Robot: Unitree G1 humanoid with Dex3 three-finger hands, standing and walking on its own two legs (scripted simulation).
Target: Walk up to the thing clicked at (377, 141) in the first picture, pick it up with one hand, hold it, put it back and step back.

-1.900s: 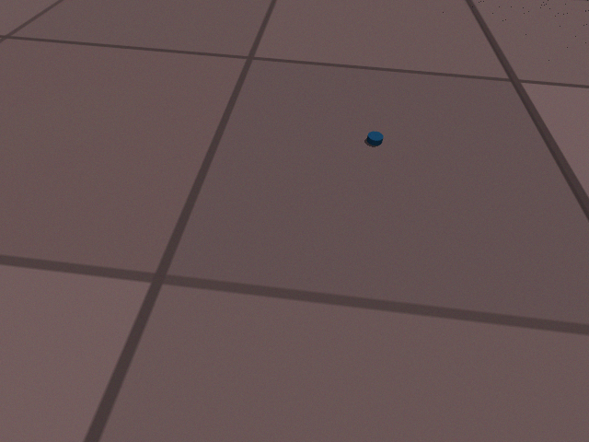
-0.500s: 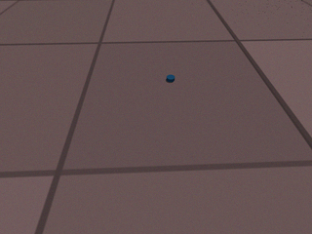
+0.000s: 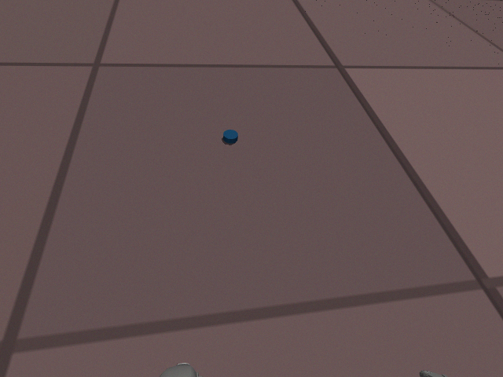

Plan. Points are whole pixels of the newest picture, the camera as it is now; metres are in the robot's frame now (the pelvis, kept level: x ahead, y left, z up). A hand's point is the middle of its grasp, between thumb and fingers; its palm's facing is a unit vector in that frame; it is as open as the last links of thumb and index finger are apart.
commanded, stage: walk up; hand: left
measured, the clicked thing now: (230, 136) +1.49 +0.11 -0.73
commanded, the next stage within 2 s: none
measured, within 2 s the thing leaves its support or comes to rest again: neither
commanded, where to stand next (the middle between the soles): +1.09 -0.08 m, yaw -5 degrees
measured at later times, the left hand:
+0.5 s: hand (161, 225) +0.42 +0.20 -0.11, palm faces -0.15 -0.91 -0.39, open 7.4 cm
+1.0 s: hand (154, 199) +0.52 +0.25 -0.15, palm faces -0.12 -0.93 -0.36, open 7.4 cm
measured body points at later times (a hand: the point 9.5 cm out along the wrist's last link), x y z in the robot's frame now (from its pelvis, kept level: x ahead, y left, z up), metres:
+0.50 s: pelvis +0.26 -0.05 +0.00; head +0.27 -0.07 +0.45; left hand +0.43 +0.25 -0.08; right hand +0.23 -0.37 -0.13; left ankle +0.12 +0.12 -0.68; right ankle +0.34 -0.17 -0.72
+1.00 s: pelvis +0.48 -0.03 +0.01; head +0.50 +0.00 +0.45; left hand +0.53 +0.30 -0.12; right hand +0.57 -0.36 -0.08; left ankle +0.58 +0.07 -0.72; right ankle +0.37 -0.16 -0.66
